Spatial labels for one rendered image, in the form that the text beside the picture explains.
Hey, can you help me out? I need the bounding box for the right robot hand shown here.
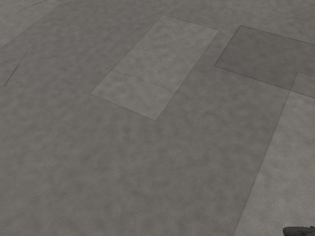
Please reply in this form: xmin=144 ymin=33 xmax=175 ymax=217
xmin=283 ymin=226 xmax=315 ymax=236

